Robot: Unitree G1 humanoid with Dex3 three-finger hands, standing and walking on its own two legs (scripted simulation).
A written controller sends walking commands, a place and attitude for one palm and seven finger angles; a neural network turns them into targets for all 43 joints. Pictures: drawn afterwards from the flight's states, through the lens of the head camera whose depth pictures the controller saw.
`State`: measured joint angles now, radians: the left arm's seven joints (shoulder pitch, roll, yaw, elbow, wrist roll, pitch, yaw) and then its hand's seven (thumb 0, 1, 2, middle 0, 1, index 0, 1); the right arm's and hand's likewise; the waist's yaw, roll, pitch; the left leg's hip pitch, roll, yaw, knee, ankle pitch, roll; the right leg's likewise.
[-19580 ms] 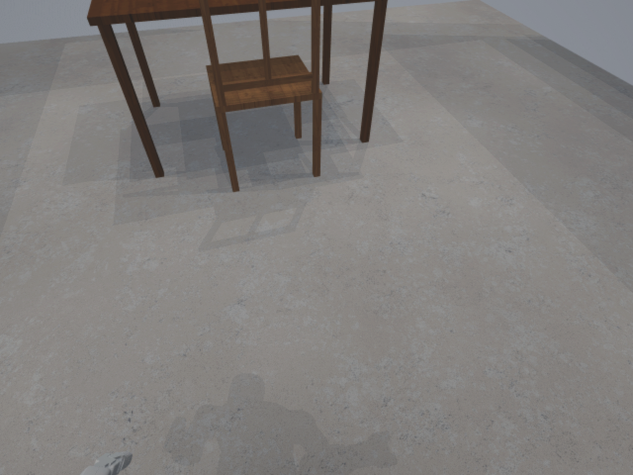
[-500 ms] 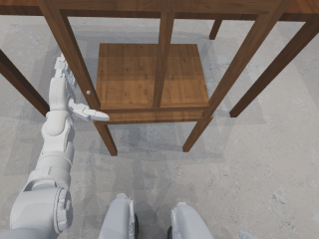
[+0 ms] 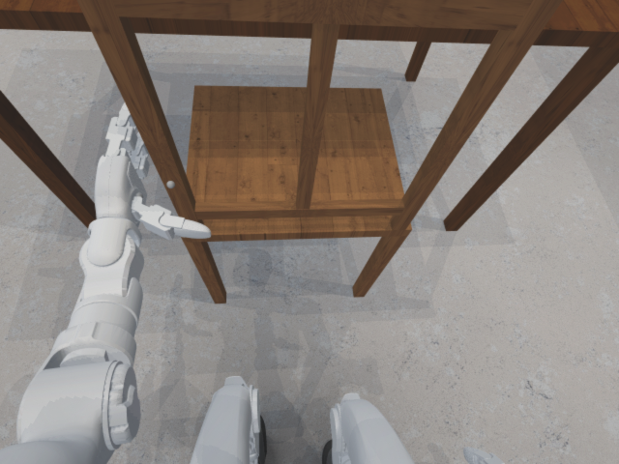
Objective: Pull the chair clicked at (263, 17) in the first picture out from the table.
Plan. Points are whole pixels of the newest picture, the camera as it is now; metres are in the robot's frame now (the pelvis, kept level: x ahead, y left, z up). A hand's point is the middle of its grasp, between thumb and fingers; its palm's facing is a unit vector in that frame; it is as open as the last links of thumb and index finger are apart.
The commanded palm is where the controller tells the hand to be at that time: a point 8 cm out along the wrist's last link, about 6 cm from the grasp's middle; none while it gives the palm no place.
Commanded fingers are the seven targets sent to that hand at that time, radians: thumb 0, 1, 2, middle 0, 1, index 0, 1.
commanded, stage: hook a spindle and tug to test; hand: left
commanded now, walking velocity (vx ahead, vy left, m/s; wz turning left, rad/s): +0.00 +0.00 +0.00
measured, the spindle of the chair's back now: (311, 139) +0.52 -0.01 +0.06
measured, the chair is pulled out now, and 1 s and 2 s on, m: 0.00 0.00 0.05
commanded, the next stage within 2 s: step backward, pulling the chair out in 1.48 s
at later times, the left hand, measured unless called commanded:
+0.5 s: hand (175, 178) +0.47 +0.17 +0.03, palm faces +0.06 -1.00 -0.02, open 12.8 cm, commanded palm +0.44 +0.20 +0.03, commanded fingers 0.00 0.17 0.59 -0.50 -1.45 -0.50 -1.45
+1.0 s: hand (178, 176) +0.47 +0.16 +0.03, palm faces +0.07 -1.00 -0.01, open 6.2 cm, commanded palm +0.43 +0.20 +0.03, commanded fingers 0.00 0.90 0.90 -0.50 -1.45 -0.50 -1.45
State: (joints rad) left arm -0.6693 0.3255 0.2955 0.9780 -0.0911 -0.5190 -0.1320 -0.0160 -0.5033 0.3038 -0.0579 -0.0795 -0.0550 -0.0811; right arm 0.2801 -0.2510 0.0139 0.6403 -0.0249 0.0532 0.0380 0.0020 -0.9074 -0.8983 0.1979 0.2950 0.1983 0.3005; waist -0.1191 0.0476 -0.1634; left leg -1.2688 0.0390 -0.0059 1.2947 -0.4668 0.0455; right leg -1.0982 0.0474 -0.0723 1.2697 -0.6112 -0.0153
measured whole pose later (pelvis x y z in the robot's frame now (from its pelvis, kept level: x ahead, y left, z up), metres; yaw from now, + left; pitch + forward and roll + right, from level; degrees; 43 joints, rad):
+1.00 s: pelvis +0.02 +0.00 +0.01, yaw -1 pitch +26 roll -4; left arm -0.55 0.28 0.28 0.81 -0.12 -0.48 -0.06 0.01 0.65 0.76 -0.34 -1.35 -0.34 -1.38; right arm 0.28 -0.23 0.00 0.61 -0.03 0.07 0.06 0.00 -0.91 -0.90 0.20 0.29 0.20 0.30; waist -0.12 0.05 -0.17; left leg -1.22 0.04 0.02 1.25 -0.49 0.05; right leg -1.06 0.05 -0.04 1.22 -0.62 -0.01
